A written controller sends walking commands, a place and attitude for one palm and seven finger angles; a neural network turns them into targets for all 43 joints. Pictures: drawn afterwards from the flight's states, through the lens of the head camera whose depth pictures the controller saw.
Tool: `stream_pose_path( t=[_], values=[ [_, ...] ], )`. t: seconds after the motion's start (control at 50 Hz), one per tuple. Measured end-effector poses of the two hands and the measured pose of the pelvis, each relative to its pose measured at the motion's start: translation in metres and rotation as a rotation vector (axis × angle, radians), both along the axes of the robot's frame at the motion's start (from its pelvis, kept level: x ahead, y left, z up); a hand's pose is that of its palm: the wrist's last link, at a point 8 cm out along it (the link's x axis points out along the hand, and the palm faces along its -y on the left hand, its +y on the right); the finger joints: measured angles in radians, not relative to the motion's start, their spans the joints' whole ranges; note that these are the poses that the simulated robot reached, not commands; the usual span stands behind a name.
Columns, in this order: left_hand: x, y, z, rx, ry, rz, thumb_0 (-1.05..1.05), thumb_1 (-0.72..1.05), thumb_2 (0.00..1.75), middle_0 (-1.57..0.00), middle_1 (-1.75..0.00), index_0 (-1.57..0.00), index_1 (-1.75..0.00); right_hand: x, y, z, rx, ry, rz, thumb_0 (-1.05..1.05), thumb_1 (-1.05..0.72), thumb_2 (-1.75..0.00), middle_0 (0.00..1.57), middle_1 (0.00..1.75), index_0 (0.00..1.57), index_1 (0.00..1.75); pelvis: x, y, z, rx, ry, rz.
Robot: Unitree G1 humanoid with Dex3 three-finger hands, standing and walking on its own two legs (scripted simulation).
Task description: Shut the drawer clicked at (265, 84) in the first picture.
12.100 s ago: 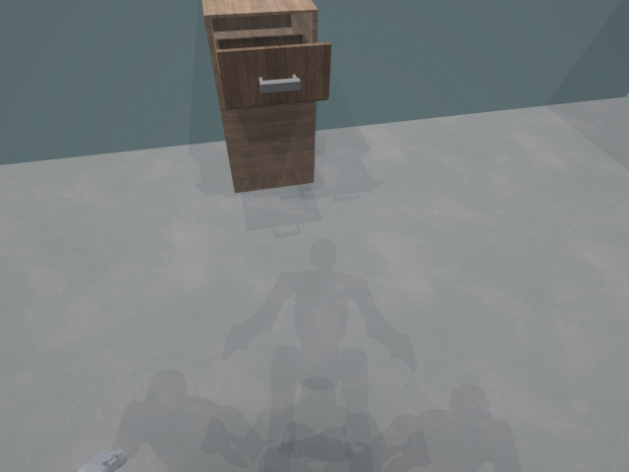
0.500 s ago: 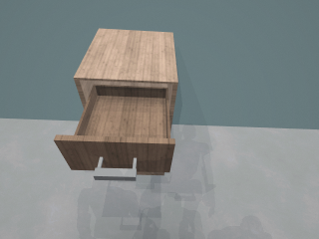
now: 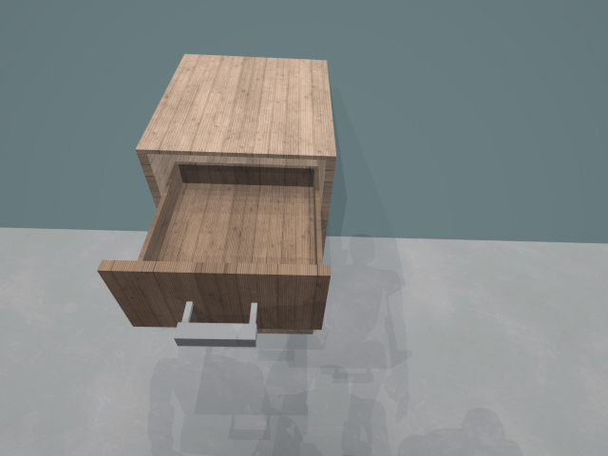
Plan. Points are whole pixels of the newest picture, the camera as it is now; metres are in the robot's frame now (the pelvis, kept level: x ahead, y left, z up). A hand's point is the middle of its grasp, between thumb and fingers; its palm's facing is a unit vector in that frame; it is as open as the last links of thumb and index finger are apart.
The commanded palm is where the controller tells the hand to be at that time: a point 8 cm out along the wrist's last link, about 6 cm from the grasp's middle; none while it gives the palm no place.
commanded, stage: shuffle to correct the standing spot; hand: left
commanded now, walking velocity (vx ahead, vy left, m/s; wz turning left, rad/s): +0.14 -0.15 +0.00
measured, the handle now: (219, 321) +0.33 +0.16 -0.08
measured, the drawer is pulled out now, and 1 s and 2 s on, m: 0.28 0.28 0.28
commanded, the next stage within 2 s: come to a stop and stand still in 0.14 s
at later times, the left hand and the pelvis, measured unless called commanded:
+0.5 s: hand out of the picture +0.00 +0.09 -0.18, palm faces +0.04 -0.99 -0.14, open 7.4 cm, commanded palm none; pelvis +0.04 -0.06 +0.00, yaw +0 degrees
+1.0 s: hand out of the picture -0.01 +0.14 -0.17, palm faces +0.01 -0.98 -0.21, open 7.4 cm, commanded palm none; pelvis -0.01 -0.03 +0.00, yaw +1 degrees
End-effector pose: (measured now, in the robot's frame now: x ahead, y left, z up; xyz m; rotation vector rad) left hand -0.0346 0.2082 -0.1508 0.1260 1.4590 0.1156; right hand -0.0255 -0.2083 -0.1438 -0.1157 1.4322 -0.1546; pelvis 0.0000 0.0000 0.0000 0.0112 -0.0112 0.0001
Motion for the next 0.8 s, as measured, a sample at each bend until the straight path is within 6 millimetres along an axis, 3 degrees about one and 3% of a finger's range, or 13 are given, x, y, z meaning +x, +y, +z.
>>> stream_pose_path(
  t=[0.14,0.26,0.5,0.64,0.8],
  values=[
    [-0.005,-0.013,0.002,0.006,0.046,0.009,0.00,0.91,0.89,-0.20,-0.30,-0.19,-0.29,0.002,-0.015,-0.003,0.002,0.035,-0.012,0.01,-0.91,-0.90,0.20,0.30,0.20,0.30,0.011,-0.013,-0.002,0.012,0.024,0.006],
    [-0.003,-0.033,0.002,0.008,0.069,0.025,0.00,0.91,0.89,-0.20,-0.30,-0.19,-0.29,0.017,-0.033,-0.007,-0.003,0.032,-0.012,0.01,-0.91,-0.90,0.20,0.30,0.20,0.30,0.024,-0.031,-0.005,0.007,0.026,0.005],
    [0.033,-0.069,-0.002,-0.011,-0.023,0.040,0.00,0.90,0.89,-0.20,-0.30,-0.20,-0.29,0.063,-0.066,-0.004,-0.039,-0.040,0.024,0.02,-0.93,-0.90,0.20,0.29,0.20,0.30,0.037,-0.056,-0.004,-0.001,0.006,0.005],
    [0.042,-0.054,-0.001,0.025,-0.056,0.026,0.01,0.91,0.89,-0.20,-0.30,-0.20,-0.30,0.078,-0.073,0.000,-0.055,-0.101,0.037,0.01,-0.92,-0.90,0.20,0.29,0.20,0.30,0.027,-0.055,-0.003,0.009,0.008,0.000],
    [0.038,-0.023,0.010,0.082,-0.101,0.011,0.01,0.91,0.89,-0.20,-0.30,-0.20,-0.29,0.069,-0.061,0.000,-0.029,-0.131,0.055,0.01,-0.92,-0.90,0.20,0.29,0.20,0.30,0.008,-0.046,-0.001,0.004,-0.012,0.002]
  ],
)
